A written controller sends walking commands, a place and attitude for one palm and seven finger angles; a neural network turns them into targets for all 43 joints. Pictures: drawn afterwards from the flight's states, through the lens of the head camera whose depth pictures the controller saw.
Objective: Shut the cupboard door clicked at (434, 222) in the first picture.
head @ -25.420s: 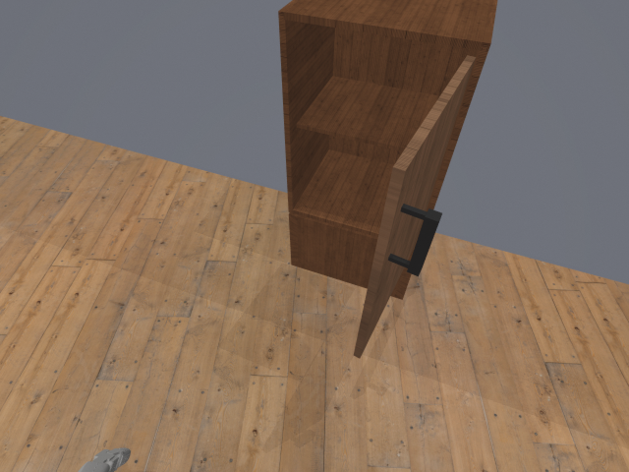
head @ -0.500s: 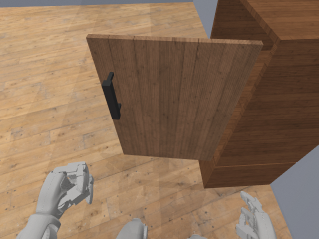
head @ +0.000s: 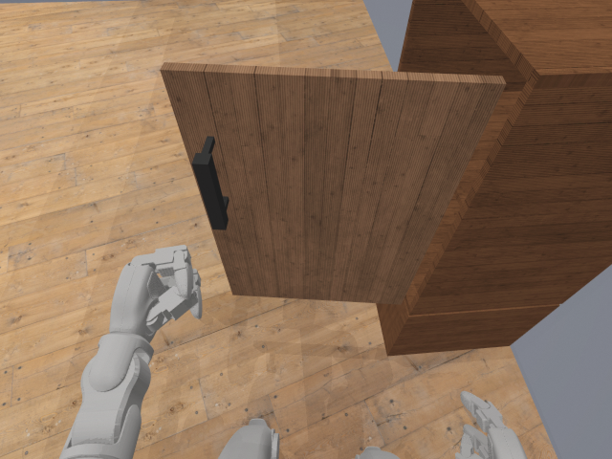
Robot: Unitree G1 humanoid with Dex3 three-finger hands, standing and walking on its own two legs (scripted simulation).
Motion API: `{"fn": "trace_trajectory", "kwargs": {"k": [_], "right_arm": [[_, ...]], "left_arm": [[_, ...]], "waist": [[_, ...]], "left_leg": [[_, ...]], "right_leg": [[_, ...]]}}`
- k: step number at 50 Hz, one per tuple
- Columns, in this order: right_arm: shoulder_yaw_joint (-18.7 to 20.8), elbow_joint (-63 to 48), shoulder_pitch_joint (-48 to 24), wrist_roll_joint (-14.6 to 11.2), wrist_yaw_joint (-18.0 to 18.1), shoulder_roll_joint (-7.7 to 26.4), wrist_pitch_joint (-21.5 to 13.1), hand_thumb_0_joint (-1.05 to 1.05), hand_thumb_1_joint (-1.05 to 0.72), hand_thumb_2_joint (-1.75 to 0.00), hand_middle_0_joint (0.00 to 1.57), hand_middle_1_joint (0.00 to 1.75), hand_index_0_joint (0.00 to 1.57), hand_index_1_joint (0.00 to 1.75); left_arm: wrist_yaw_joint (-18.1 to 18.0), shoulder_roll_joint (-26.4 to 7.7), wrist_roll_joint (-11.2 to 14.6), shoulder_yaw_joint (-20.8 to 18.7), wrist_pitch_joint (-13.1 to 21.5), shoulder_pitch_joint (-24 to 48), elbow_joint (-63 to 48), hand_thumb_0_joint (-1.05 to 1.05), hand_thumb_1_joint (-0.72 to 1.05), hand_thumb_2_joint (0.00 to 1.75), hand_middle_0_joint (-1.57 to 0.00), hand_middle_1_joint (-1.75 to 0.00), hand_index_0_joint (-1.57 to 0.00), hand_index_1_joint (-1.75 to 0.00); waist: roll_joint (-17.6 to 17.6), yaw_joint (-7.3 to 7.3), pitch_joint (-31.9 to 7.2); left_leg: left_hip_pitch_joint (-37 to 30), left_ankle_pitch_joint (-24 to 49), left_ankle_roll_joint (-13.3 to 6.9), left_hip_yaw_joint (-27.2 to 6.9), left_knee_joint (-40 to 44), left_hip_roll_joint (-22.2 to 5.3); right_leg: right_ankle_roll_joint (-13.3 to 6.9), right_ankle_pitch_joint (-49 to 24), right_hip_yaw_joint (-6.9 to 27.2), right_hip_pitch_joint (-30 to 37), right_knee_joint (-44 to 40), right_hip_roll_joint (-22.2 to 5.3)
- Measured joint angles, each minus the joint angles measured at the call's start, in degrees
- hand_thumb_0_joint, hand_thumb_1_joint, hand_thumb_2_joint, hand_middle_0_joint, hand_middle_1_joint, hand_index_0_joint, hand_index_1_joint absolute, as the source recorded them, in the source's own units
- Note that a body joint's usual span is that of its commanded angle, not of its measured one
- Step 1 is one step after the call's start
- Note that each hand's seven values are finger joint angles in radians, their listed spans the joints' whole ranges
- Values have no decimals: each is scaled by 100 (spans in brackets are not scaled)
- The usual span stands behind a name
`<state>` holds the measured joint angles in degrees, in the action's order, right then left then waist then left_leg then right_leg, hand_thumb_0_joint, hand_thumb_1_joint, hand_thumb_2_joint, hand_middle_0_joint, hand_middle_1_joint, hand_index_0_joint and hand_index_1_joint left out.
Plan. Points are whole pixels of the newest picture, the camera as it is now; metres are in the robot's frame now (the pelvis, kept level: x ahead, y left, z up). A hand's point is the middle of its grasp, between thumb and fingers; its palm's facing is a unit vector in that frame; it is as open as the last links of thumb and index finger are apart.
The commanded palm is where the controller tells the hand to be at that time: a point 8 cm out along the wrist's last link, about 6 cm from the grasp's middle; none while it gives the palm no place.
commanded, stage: bring the fist close to the handle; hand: left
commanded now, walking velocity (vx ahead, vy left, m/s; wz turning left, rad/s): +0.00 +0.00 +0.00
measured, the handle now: (215, 185) +0.49 +0.17 +0.06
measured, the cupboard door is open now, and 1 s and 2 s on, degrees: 82 82 69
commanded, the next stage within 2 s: push the door shut along its arc in 0.84 s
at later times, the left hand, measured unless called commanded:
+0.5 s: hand (229, 241) +0.39 +0.13 +0.06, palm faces -0.02 -1.00 -0.01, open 3.1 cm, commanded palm +0.36 +0.19 +0.07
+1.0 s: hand (222, 240) +0.39 +0.14 +0.06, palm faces -0.04 -1.00 -0.01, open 3.1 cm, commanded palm +0.37 +0.19 +0.07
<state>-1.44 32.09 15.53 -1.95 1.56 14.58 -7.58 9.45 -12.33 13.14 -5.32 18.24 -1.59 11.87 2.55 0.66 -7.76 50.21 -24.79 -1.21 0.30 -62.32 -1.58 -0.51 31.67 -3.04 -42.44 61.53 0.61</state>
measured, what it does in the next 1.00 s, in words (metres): stands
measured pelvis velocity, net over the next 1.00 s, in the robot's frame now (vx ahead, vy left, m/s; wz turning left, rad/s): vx -0.01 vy -0.01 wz -0.01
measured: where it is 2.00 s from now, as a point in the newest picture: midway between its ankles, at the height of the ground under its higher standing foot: outside the picture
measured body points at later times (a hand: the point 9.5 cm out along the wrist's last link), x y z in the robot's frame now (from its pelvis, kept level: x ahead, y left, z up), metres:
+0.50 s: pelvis +0.00 -0.01 +0.00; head +0.07 -0.01 +0.45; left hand +0.38 +0.18 +0.06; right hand +0.11 -0.26 -0.11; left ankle +0.06 +0.10 -0.66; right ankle -0.01 -0.12 -0.66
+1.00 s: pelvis -0.01 -0.01 +0.00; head +0.06 -0.01 +0.44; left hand +0.38 +0.19 +0.06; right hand +0.12 -0.27 -0.11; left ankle +0.06 +0.10 -0.66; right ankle -0.01 -0.12 -0.66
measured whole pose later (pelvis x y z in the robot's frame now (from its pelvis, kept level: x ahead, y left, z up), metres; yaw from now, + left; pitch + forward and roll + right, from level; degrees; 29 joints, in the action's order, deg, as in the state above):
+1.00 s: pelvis -0.01 -0.01 +0.00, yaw +0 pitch +15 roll -2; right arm 0.0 36.5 14.4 -1.9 1.1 14.9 -3.7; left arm 9.3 -13.0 10.4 -8.5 23.6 23.5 39.9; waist 1.8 2.1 -7.3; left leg 52.9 -23.8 -0.5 0.3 -62.0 -2.0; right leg -1.2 31.1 -2.9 -45.8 62.2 1.1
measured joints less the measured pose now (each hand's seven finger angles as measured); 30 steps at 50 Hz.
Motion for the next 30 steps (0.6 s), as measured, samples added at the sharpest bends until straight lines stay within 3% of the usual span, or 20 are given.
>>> {"fn": "trace_trajectory", "kwargs": {"k": [7,13,20,30], "right_arm": [[16,120,-146,19,28,5,45,1,-91,-90,20,30,20,30],[10,245,-136,49,-22,-48,109,1,-91,-90,20,30,20,30],[23,282,31,39,-93,-25,284,1,-91,-90,20,30,20,30],[147,467,118,75,-102,21,371,1,-91,-90,20,30,20,30]], "left_arm": [[-149,84,-198,235,-95,715,575,1,90,90,-130,-150,-130,-150],[-440,72,-314,62,56,1455,1117,1,90,90,-130,-150,-130,-150],[-328,33,-311,-48,-91,1952,1995,1,90,90,-130,-150,-130,-150],[-298,-57,-347,-424,443,2394,2468,1,90,90,-130,-150,-130,-150]], "waist": [[-12,59,116],[-38,92,48],[-13,136,-14],[-90,212,13]], "left_leg": [[130,31,-3,-5,-40,0],[120,54,16,32,30,-18],[84,97,39,51,159,-27],[246,56,88,74,60,-85]], "right_leg": [[-1,-26,-4,-133,50,-1],[-15,-46,35,-161,19,14],[-36,-80,56,-156,-72,24],[-86,-33,87,-363,74,75]]}}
